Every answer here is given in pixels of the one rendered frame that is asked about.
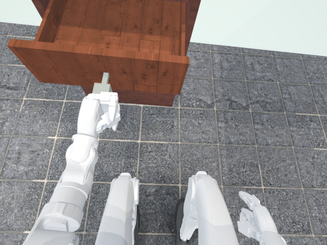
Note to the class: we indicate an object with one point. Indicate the robot left forearm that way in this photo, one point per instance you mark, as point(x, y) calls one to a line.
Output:
point(64, 210)

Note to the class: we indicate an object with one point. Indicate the right robot hand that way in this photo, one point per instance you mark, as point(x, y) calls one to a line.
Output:
point(253, 224)

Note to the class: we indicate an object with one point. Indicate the robot right forearm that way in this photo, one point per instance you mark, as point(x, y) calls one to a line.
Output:
point(271, 238)

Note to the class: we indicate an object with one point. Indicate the handle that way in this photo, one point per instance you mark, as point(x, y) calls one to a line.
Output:
point(104, 86)

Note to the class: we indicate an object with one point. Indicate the right robot thigh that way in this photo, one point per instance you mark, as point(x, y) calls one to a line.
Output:
point(215, 226)

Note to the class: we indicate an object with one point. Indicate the robot right foot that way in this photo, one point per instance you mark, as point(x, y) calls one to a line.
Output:
point(178, 222)

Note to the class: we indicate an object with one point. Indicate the drawer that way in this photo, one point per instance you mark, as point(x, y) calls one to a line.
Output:
point(140, 43)

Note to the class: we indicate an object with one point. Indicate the left robot hand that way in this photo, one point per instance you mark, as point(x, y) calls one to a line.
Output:
point(95, 107)

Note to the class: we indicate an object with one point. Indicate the robot left upper arm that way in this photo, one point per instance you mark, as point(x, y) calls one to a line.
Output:
point(52, 237)

